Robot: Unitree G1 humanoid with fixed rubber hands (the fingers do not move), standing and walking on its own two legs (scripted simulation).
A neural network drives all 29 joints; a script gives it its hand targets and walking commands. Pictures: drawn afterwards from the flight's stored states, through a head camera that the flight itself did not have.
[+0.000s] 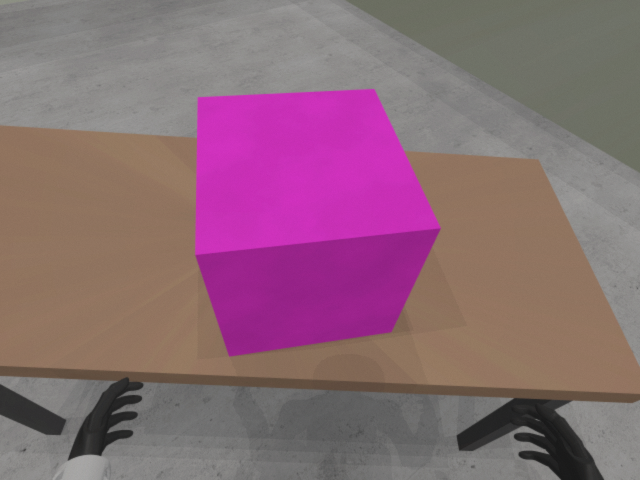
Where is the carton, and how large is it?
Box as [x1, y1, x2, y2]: [195, 89, 440, 356]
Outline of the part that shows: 374,89 198,97 195,255 229,356 391,331 440,227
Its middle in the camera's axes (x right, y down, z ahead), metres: -0.03 -0.03 +0.59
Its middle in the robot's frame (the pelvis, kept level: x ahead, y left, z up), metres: +0.47 +0.05 +0.02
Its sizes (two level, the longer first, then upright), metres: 0.278 0.261 0.267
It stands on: a table, 0.66 m high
